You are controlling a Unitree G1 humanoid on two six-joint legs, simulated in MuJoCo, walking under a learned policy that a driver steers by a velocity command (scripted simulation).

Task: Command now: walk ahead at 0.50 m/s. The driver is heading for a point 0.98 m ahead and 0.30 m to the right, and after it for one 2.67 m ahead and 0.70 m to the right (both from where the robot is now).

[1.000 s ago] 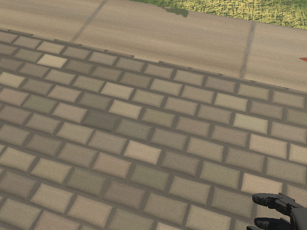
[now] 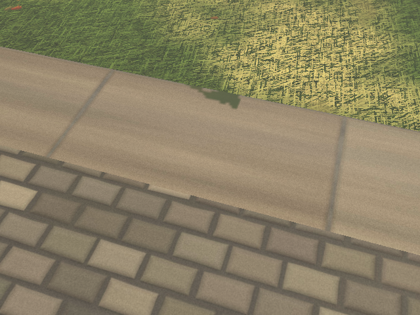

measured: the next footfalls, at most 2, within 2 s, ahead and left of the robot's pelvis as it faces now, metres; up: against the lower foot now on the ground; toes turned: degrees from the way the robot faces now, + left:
left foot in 0.10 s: +0.25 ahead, +0.14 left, +0.00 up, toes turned +0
right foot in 0.66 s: +0.49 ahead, -0.15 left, +0.00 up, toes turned -21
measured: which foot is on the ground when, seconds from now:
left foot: up 0.00-0.08, down 0.10-0.66, up 0.68-1.00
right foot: down 0.00-0.12, up 0.14-0.64, down 0.66-1.00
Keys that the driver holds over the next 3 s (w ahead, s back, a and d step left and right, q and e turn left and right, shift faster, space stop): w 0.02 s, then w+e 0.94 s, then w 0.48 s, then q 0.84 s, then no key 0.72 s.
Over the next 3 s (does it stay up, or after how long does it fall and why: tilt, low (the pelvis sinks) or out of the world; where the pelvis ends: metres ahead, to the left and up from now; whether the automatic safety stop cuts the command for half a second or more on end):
stays up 0.92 -0.31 -0.01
